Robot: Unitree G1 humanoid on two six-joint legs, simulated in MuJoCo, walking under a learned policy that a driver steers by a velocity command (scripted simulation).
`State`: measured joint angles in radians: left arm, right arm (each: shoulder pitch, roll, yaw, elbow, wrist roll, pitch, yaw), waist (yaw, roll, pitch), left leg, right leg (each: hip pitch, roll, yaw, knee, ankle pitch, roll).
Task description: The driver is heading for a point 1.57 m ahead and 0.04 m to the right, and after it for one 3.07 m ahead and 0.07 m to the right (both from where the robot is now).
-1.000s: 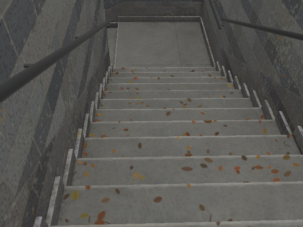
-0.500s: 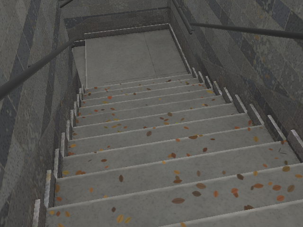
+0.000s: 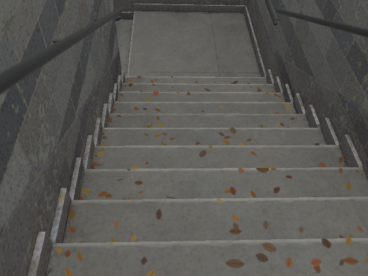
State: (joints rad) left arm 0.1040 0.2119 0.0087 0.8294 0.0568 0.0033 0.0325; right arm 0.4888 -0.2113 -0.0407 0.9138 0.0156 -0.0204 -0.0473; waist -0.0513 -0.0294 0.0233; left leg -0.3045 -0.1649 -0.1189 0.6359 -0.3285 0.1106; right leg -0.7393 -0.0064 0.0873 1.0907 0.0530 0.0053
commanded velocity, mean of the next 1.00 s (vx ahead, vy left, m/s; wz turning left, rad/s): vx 0.02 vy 0.00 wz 0.12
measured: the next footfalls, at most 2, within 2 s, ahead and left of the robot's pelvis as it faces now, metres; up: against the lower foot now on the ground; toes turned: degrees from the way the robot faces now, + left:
right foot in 0.32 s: +0.25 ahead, -0.14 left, -0.15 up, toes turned +15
left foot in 0.92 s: +0.02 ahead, -0.01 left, +0.00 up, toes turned +4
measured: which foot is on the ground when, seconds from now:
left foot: down 0.00-0.32, up 0.34-0.90, down 0.92-1.00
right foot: up 0.00-0.30, down 0.32-0.92, up 0.94-1.00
